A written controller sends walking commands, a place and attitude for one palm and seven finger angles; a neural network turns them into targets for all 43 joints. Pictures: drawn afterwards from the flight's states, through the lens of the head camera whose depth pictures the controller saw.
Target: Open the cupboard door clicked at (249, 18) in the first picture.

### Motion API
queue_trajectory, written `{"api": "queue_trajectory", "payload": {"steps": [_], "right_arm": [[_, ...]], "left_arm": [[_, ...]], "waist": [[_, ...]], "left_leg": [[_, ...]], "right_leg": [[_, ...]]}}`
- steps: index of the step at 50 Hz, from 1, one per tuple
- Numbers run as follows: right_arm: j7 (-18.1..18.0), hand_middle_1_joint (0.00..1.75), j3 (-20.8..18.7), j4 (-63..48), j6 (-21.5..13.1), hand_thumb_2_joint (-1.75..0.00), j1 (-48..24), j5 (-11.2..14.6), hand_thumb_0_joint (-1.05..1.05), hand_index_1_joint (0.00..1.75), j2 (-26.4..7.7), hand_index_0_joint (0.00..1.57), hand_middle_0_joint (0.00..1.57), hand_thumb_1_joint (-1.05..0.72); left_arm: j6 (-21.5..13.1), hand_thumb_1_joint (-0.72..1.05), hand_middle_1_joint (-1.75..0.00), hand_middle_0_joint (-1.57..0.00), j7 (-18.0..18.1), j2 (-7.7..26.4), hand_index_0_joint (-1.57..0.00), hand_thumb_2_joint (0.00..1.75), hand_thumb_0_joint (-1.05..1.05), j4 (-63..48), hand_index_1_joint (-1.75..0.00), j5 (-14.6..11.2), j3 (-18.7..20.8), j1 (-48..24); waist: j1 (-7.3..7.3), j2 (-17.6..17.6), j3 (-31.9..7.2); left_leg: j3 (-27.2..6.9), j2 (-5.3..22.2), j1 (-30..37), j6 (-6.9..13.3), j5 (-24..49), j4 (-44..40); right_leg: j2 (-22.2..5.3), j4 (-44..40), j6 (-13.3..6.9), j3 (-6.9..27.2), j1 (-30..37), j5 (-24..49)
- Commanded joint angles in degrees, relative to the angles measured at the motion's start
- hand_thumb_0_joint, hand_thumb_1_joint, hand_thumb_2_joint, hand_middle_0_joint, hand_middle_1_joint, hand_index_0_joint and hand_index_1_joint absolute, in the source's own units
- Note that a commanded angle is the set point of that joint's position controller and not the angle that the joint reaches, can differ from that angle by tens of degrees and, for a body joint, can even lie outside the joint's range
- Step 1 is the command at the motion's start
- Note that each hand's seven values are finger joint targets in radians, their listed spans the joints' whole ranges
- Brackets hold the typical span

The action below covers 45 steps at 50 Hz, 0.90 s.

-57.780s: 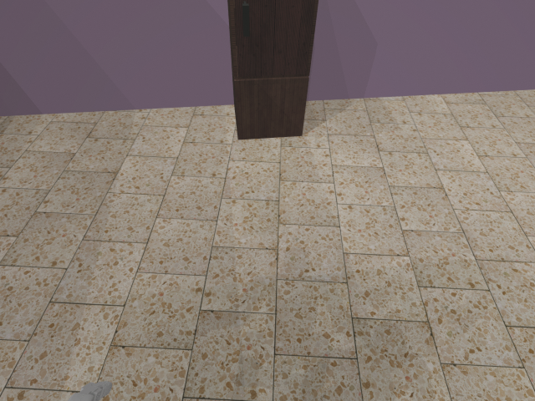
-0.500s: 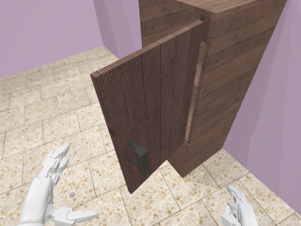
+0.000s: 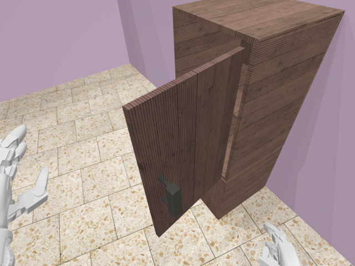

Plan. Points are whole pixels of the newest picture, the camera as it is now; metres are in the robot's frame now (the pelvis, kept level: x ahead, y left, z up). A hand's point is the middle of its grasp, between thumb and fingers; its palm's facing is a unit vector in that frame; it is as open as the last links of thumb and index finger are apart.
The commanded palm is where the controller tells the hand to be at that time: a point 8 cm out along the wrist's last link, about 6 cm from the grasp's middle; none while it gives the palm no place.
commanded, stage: draw the hand back to the body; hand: left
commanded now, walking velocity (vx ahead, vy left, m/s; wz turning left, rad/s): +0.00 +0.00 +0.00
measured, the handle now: (168, 195) +0.32 +0.07 -0.06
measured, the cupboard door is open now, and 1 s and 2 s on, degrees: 100 100 100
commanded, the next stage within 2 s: step back with the hand held close in 0.36 s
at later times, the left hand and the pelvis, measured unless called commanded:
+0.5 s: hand (46, 192) +0.19 +0.25 +0.16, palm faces +0.44 -0.80 -0.40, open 7.4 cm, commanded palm +0.14 +0.29 +0.18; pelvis -0.01 -0.01 +0.01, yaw +0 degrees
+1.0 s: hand (24, 213) +0.15 +0.27 +0.16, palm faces +0.36 -0.78 -0.52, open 7.4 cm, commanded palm +0.09 +0.30 +0.18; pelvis -0.06 +0.01 +0.00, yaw -1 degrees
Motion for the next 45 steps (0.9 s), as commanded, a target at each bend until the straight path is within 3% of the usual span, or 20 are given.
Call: {"api": "queue_trajectory", "payload": {"steps": [1,2,3,6,11,12,16,17,22,23,24,25,26,27,30,32,36,42,45], "right_arm": [[-0.16,0.30,-2.91,-8.27,-2.87,-0.90,-7.42,-0.40,0.00,0.30,-5.83,0.20,0.20,-0.90],[0.03,0.30,-3.08,-8.11,-2.57,-0.90,-7.56,-0.26,0.00,0.30,-5.73,0.20,0.20,-0.90],[0.21,0.30,-3.29,-8.21,-2.48,-0.90,-7.59,-0.35,0.00,0.30,-6.05,0.20,0.20,-0.90],[0.26,0.30,-3.61,-7.92,-2.40,-0.90,-8.02,-0.59,0.00,0.30,-6.40,0.20,0.20,-0.90],[-0.25,0.30,-3.43,-7.72,-3.07,-0.90,-8.93,-0.90,0.00,0.30,-5.89,0.20,0.20,-0.90],[-0.28,0.30,-3.38,-7.70,-3.31,-0.90,-9.23,-0.84,0.00,0.30,-5.51,0.20,0.20,-0.90],[-0.21,0.30,-3.30,-6.87,-3.53,-0.90,-9.09,-0.78,0.00,0.30,-5.48,0.20,0.20,-0.90],[-0.18,0.30,-3.31,-6.87,-3.49,-0.90,-9.18,-0.74,0.00,0.30,-5.35,0.20,0.20,-0.90],[-0.04,0.30,-3.82,-6.69,-3.13,-0.90,-9.03,-0.83,0.00,0.30,-5.71,0.20,0.20,-0.90],[-0.03,0.30,-3.95,-6.68,-3.06,-0.90,-9.22,-0.83,0.00,0.30,-5.72,0.20,0.20,-0.90],[-0.04,0.30,-3.92,-6.70,-3.24,-0.90,-9.68,-0.85,0.00,0.30,-5.84,0.20,0.20,-0.90],[-0.19,0.30,-3.91,-8.31,-2.03,-0.90,-9.04,-0.56,0.00,0.30,-7.01,0.20,0.20,-0.90],[-0.39,0.30,-3.75,-7.44,-1.28,-0.90,-9.45,-0.83,0.00,0.30,-6.22,0.20,0.20,-0.90],[-0.42,0.30,-4.06,-7.13,-0.64,-0.90,-9.77,-1.13,0.00,0.30,-6.28,0.20,0.20,-0.90],[-0.13,0.30,-4.65,-8.34,0.86,-0.90,-8.83,-1.14,0.00,0.30,-6.87,0.20,0.20,-0.90],[-0.12,0.30,-4.82,-9.00,1.54,-0.90,-8.80,-1.04,0.00,0.30,-6.70,0.20,0.20,-0.90],[-0.41,0.30,-5.44,-10.19,3.22,-0.90,-9.09,-0.73,0.00,0.30,-6.77,0.20,0.20,-0.90],[-0.79,0.30,-5.70,-11.23,4.09,-0.90,-8.78,-0.44,0.00,0.30,-6.62,0.20,0.20,-0.90],[-0.86,0.30,-5.77,-10.99,3.83,-0.90,-8.54,-0.40,0.00,0.30,-6.95,0.20,0.20,-0.90]], "left_arm": [[-3.69,0.90,-0.30,-0.20,0.72,7.70,-0.20,0.90,0.00,-7.32,-0.30,-0.56,6.36,-3.78],[-3.48,0.90,-0.30,-0.20,0.31,6.04,-0.20,0.90,0.00,-5.92,-0.30,-0.74,4.82,-3.00],[-3.50,0.90,-0.30,-0.20,0.09,5.88,-0.20,0.90,0.00,-7.00,-0.30,-0.67,4.20,-3.71],[-3.82,0.90,-0.30,-0.20,0.09,7.68,-0.20,0.90,0.00,-8.24,-0.30,-0.42,5.05,-4.88],[-4.57,0.90,-0.30,-0.20,0.77,11.99,-0.20,0.90,0.00,-12.35,-0.30,-0.08,8.60,-6.87],[-4.70,0.90,-0.30,-0.20,0.71,10.96,-0.20,0.90,0.00,-12.92,-0.30,-0.14,7.96,-6.78],[-4.57,0.90,-0.30,-0.20,0.61,9.78,-0.20,0.90,0.00,-10.60,-0.30,-0.09,7.22,-6.30],[-4.44,0.90,-0.30,-0.20,0.45,8.73,-0.20,0.90,0.00,-9.45,-0.30,-0.32,6.38,-6.07],[-4.35,0.90,-0.30,-0.20,-0.13,7.59,-0.20,0.90,0.00,-7.22,-0.30,-0.66,5.61,-5.36],[-4.39,0.90,-0.30,-0.20,-0.16,7.98,-0.20,0.90,0.00,-7.19,-0.30,-0.72,5.99,-5.27],[-4.99,0.90,-0.30,-0.20,0.04,9.88,-0.20,0.90,0.00,-11.34,-0.30,-0.45,6.78,-10.16],[-7.30,0.90,-0.30,-0.20,0.40,16.37,-0.20,0.90,0.00,-13.15,-0.30,0.10,13.56,-13.67],[-8.27,0.90,-0.30,-0.20,0.20,16.55,-0.20,0.90,0.00,-11.45,-0.30,0.39,13.95,-13.15],[-7.69,0.90,-0.30,-0.20,-0.26,12.66,-0.20,0.90,0.00,-7.82,-0.30,0.29,10.87,-6.87],[-7.70,0.90,-0.30,-0.20,-0.50,10.00,-0.20,0.90,0.00,-9.47,-0.30,0.39,8.68,-1.56],[-7.80,0.90,-0.30,-0.20,-0.34,10.11,-0.20,0.90,0.00,-10.73,-0.30,0.26,9.11,1.21],[-7.63,0.90,-0.30,-0.20,0.43,13.24,-0.20,0.90,0.00,-13.02,-0.30,-0.08,12.45,3.93],[-7.71,0.90,-0.30,-0.20,1.17,13.58,-0.20,0.90,0.00,-13.97,-0.30,-0.33,13.17,5.40],[-7.85,0.90,-0.30,-0.20,1.52,13.08,-0.20,0.90,0.00,-13.28,-0.30,-0.20,12.29,5.18]], "waist": [[0.18,-0.70,-1.06],[-0.15,-1.70,0.42],[-0.17,-0.39,0.06],[0.19,-1.75,-1.88],[0.79,-0.25,-3.44],[0.64,1.48,-3.28],[0.46,1.65,0.15],[0.14,0.87,1.59],[0.18,-2.59,0.73],[0.38,-3.08,0.18],[0.31,-0.96,-1.78],[-2.29,-3.03,2.46],[-2.09,-3.00,2.14],[-2.55,-3.97,2.00],[-2.68,-0.43,-2.93],[-2.49,0.79,-6.02],[-2.38,-2.06,-9.53],[-2.60,-1.74,-8.46],[-2.94,-1.36,-6.00]], "left_leg": [[-2.55,2.64,5.08,-1.12,15.49,-6.47],[-2.29,2.85,5.44,-1.01,15.06,-6.77],[-2.18,2.80,5.83,-0.94,15.36,-7.16],[-2.04,2.67,6.77,-0.70,15.21,-7.72],[-1.68,1.86,7.29,-0.69,14.46,-8.07],[-1.39,1.74,7.66,-0.62,14.64,-7.89],[-1.45,1.77,7.29,-0.97,13.44,-8.57],[-1.51,1.97,7.24,-0.90,12.83,-8.93],[-1.00,2.05,8.17,-0.39,12.93,-9.15],[-0.81,2.02,8.51,-0.30,13.01,-9.04],[-0.79,1.76,9.35,-0.24,13.70,-8.85],[-2.16,2.70,5.88,0.62,11.27,-6.60],[-2.82,2.39,4.97,0.48,10.55,-5.68],[-2.67,2.53,5.53,0.47,12.41,-5.09],[-2.10,3.47,6.49,0.08,19.78,-5.37],[-2.13,4.04,6.70,-0.07,24.60,-5.40],[-2.27,4.53,5.74,-0.24,29.53,-4.59],[-3.14,5.34,1.66,-0.22,25.77,-5.73],[-3.49,5.37,-1.80,0.12,18.49,-6.56]], "right_leg": [[-0.12,-5.58,-0.97,-0.19,-2.06,14.16],[-0.08,-5.90,-0.68,-0.22,-2.91,13.82],[-0.17,-6.09,-0.66,-0.10,-2.45,14.15],[-0.09,-6.83,-0.71,0.15,-0.74,14.40],[-0.23,-7.82,-0.91,0.51,1.02,15.15],[-0.37,-7.95,-0.93,0.85,0.79,15.72],[-0.04,-9.37,-0.99,0.62,-0.23,13.94],[0.01,-9.47,-0.82,0.63,-1.13,13.46],[0.01,-10.10,-0.46,0.92,-0.47,13.77],[-0.01,-10.28,-0.33,1.08,-0.39,14.01],[-0.12,-10.28,-0.45,1.41,0.27,14.92],[-2.64,-12.53,-0.18,5.45,-5.31,17.40],[-3.98,-12.64,-0.53,5.89,-5.09,19.15],[-4.41,-12.14,-0.57,6.16,-5.67,21.71],[-4.11,-8.71,-0.05,4.14,-3.40,25.50],[-3.69,-6.82,0.08,3.29,-1.75,27.38],[-3.19,-4.20,0.31,2.70,0.15,31.72],[-2.24,-2.47,0.59,2.98,-0.75,27.25],[-2.20,-3.57,0.77,3.73,-2.14,22.77]]}}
